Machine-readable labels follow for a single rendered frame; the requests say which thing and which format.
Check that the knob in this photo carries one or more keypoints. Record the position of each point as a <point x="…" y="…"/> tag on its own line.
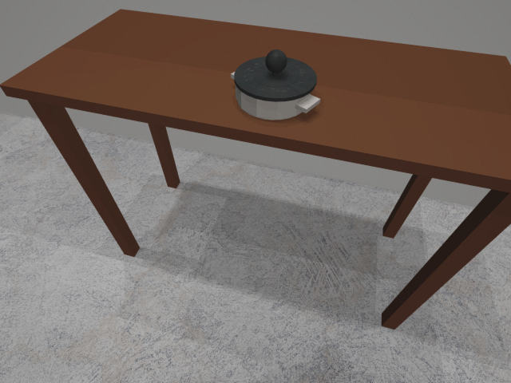
<point x="276" y="61"/>

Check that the lid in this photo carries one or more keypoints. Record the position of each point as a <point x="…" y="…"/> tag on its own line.
<point x="255" y="80"/>

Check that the pot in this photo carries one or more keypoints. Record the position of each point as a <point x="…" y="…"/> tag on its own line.
<point x="270" y="110"/>

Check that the table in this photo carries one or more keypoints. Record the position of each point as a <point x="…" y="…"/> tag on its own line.
<point x="431" y="112"/>

